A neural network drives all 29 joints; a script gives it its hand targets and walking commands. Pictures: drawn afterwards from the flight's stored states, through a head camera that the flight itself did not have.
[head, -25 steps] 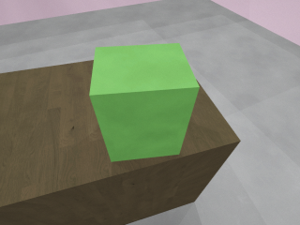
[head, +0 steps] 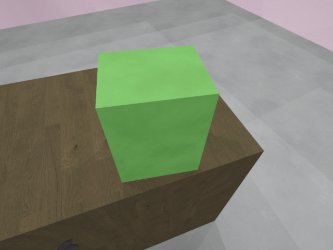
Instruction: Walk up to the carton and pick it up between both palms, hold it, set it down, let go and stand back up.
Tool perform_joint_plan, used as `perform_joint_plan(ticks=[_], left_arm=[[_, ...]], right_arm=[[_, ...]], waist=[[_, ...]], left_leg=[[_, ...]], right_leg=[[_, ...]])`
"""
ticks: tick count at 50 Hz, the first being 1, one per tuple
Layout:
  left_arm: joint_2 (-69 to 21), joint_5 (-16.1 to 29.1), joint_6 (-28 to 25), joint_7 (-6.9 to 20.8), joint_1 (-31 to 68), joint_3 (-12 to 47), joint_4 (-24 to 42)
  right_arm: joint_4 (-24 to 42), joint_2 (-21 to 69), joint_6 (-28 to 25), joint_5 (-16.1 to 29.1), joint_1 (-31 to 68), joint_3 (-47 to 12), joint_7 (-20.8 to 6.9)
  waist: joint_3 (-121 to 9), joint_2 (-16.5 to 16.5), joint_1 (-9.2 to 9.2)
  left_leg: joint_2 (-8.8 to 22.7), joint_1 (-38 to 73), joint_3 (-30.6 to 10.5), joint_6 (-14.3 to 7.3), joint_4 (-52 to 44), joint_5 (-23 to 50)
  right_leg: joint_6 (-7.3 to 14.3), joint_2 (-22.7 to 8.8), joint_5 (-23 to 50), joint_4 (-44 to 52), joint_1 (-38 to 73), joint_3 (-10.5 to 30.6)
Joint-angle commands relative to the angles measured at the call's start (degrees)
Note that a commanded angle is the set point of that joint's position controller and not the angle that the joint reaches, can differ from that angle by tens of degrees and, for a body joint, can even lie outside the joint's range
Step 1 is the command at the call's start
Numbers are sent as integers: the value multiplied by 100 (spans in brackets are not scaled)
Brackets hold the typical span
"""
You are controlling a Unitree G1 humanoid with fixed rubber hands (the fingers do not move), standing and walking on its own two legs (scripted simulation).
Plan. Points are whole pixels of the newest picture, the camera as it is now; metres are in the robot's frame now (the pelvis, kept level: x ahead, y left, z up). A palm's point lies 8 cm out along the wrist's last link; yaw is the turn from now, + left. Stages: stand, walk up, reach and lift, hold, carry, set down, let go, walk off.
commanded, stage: walk up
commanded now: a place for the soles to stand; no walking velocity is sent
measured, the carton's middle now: (154, 119) +0.39 +0.04 +0.11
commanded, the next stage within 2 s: reach and lift in 0.36 s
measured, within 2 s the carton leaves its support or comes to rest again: neither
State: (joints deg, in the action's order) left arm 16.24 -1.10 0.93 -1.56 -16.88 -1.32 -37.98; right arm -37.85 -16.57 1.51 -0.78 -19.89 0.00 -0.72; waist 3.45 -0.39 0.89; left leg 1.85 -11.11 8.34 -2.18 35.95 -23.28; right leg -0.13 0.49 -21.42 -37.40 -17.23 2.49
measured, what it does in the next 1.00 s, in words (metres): stands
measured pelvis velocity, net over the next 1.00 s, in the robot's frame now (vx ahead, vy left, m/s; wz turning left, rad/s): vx -0.02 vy -0.04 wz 0.07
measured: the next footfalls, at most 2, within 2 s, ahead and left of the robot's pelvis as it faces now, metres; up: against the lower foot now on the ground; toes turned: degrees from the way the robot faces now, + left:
none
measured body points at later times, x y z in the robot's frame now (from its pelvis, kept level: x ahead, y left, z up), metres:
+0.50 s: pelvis -0.03 -0.01 -0.01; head +0.01 -0.01 +0.44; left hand +0.11 +0.26 -0.12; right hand +0.11 -0.27 -0.13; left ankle -0.04 +0.09 -0.72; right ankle +0.02 -0.13 -0.72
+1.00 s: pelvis -0.02 -0.04 +0.02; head -0.02 -0.04 +0.47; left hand +0.13 +0.24 -0.04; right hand +0.15 -0.22 -0.06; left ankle -0.04 +0.09 -0.72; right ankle +0.02 -0.13 -0.72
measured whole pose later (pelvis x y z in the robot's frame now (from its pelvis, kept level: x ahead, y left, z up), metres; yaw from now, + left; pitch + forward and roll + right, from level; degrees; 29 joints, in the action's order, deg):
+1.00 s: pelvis -0.02 -0.04 +0.02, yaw +4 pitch -6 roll +0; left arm 16.4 2.3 14.0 1.1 -14.2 -4.4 -19.4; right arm -22.3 -5.4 1.7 -0.4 -18.7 0.1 2.2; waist 5.5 -0.1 -0.8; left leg 2.4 -1.7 3.7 0.9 21.5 -13.4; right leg 1.6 0.9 -9.7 -21.7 -5.8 -2.8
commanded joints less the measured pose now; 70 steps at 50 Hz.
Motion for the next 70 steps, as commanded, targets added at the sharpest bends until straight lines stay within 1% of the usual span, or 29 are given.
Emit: perform_joint_plan(ticks=[1, 2, 3, 4, 5, 7, 8, 12, 18, 19, 20, 21, 22, 25, 26, 27, 28, 31, 32, 37, 39, 42, 47, 50, 58, 59, 62, 67, 70], left_arm=[[727, -151, -298, -4, -369, -247, 478], [1154, -84, -261, -5, -312, -326, 432], [1252, -11, -208, 17, -76, -353, 365], [1049, 9, -182, 43, 211, -250, 374], [899, 7, -150, 63, 468, -183, 453], [523, 47, -151, 69, 303, -49, 410], [480, 25, -151, 67, 288, -23, 354], [545, -14, -189, 76, 254, -51, 215], [594, 6, -197, 63, 272, -58, 100], [747, 363, 871, 48, 2718, 64, 765], [589, 254, 1420, -59, 2271, 107, 935], [533, 234, 1704, 13, 2071, 54, 879], [555, 164, 1880, 76, 2013, -58, 1139], [647, -67, 2078, 165, 1356, -327, 2046], [669, -120, 2046, 170, 1133, -409, 2250], [725, -191, 1972, 191, 1072, -501, 2343], [720, -162, 1902, 155, 936, -452, 2292], [745, -164, 1785, 129, 933, -475, 2048], [860, -128, 1730, 137, 1249, -540, 2188], [876, 4, 1533, 158, 1511, -524, 2343], [839, 40, 1457, 174, 1500, -553, 2424], [797, 160, 1342, 206, 1310, -577, 2548], [801, 339, 1062, 230, 840, -646, 2798], [830, 475, 892, 221, 787, -600, 2970], [813, 638, 493, 84, 559, -510, 3746], [886, 795, 515, 84, 437, -401, 3687], [947, 969, 532, 24, 443, -326, 4206], [850, 1030, 576, -158, 234, -288, 4889], [821, 1052, 585, -209, 116, -320, 5232]], right_arm=[[412, -880, -78, 40, -44, 201, 4], [437, -587, -56, 57, -259, 126, 20], [356, -494, -9, 25, -405, 137, 38], [323, -572, -33, 18, -431, 154, 33], [265, -624, -98, 41, -502, 173, 23], [160, -972, -210, 81, -450, 306, 20], [147, -982, -240, 101, -436, 303, 24], [123, -815, -239, 90, -452, 244, 40], [97, -706, -202, 82, -524, 252, 34], [133, -271, -875, -496, 3174, 764, -171], [-110, -684, -854, -494, 2390, 928, -359], [-241, -677, -810, -474, 2217, 1002, -392], [-210, -665, -777, -416, 1909, 977, -358], [-214, -558, -791, -103, 1120, 835, -209], [-195, -523, -823, -4, 951, 771, -174], [-225, -420, -844, 88, 873, 653, -142], [6, -293, -818, 94, 769, 551, -87], [8, -62, -718, 74, 816, 309, 29], [12, 46, -687, 6, 1006, 299, 79], [947, 473, -445, 6, 1140, 182, 266], [1352, 491, -348, 9, 1160, 203, 287], [1919, 503, -226, -7, 1017, 257, 305], [2459, 584, -190, 29, 444, 219, 324], [2710, 668, -250, 79, 343, 179, 339], [3283, 702, -350, 400, -13, 51, 349], [3403, 742, -366, 448, 36, 126, 363], [3713, 736, -337, 579, -103, 76, 371], [4036, 561, -215, 741, -172, 192, 327], [4283, 495, -161, 875, -292, 196, 297]], waist=[[-656, -245, -255], [-826, 259, -172], [-680, 503, -43], [-449, 430, 48], [-240, 375, 108], [-128, 13, -14], [-124, 2, -35], [-266, -156, -60], [-112, -128, -45], [-135, -565, -485], [266, -441, -177], [-196, -3, -215], [-531, 90, -177], [-1453, -57, -84], [-1516, -66, -39], [-1554, 361, 7], [-1096, 350, 47], [-545, 197, 85], [-521, 267, 65], [78, -384, -62], [40, -416, -111], [-95, -245, -146], [-246, 98, -173], [-250, 132, -187], [-333, -264, -226], [-367, -136, -336], [-445, -44, -302], [-496, -420, -319], [-473, -440, -316]], left_leg=[[464, -969, -485, -3, 88, 2346], [235, -479, -614, 148, 108, 961], [178, 11, -785, 121, -126, 232], [234, -40, -902, 95, -510, 458], [322, -10, -979, 57, -961, 962], [657, 20, -1339, -133, -1354, 1638], [784, -113, -1406, -188, -1436, 1848], [561, -178, -1124, -114, -1328, 1927], [444, -343, -1151, -143, -1404, 1204], [285, -1489, -506, 465, -612, 642], [324, -1959, -575, 409, -814, -378], [346, -1878, -532, 410, -510, -78], [321, -1621, -403, 391, -320, 299], [280, -527, -355, 511, -117, 2224], [207, -185, -373, 525, -205, 2627], [31, 180, -310, 397, -305, 2231], [-38, 166, -313, 358, -629, 1891], [-231, -241, -228, 340, -1081, 1494], [-275, -293, -185, 280, -1144, 1135], [-56, -902, -121, 56, -1921, 585], [28, -1247, -86, -50, -2100, 436], [71, -1394, -50, -111, -2240, 519], [-8, -968, -44, -19, -2259, 1133], [-34, -661, -92, 11, -2229, 1209], [14, -747, -214, -4, -2369, 1357], [-65, -361, -284, 114, -2280, 1519], [-156, 289, -345, 219, -2160, 1974], [-101, 395, -462, 378, -2180, 2523], [-88, 474, -512, 439, -2113, 2683]], right_leg=[[550, -797, 2613, 820, 1522, 948], [1042, -1452, 2333, 1112, 858, 1754], [1222, -1567, 1844, 1229, 289, 1757], [1025, -1329, 1689, 1186, 208, 1435], [697, -983, 1718, 1000, 103, 941], [210, -380, 1658, 544, 65, 157], [132, -310, 1525, 556, 272, 23], [181, -421, 1691, 768, 648, 62], [202, -491, 1319, 917, 598, 79], [524, -66, 246, 87, -421, -645], [466, -43, 193, -60, -54, -586], [454, -136, 382, -204, 158, -690], [446, -151, 644, -157, 205, -669], [398, 57, 1976, 43, 786, -715], [367, 105, 2331, 250, 1036, -675], [277, 27, 2270, 628, 1122, -513], [174, -21, 2303, 858, 1074, -470], [35, -131, 2370, 1188, 1742, -163], [-20, -186, 1869, 1291, 1708, -97], [22, -41, 1055, 1561, 2381, -199], [-14, 19, 988, 1520, 2759, -243], [-82, 60, 1113, 1534, 2998, -271], [-173, 7, 1509, 1703, 2842, -238], [-168, -43, 1421, 1871, 2511, -207], [-79, -45, 1632, 1862, 2708, -147], [-4, -172, 1589, 1978, 2412, 63], [57, -173, 1715, 2126, 1897, 44], [164, -49, 1817, 2161, 1919, -43], [189, -40, 1886, 2174, 1881, -27]])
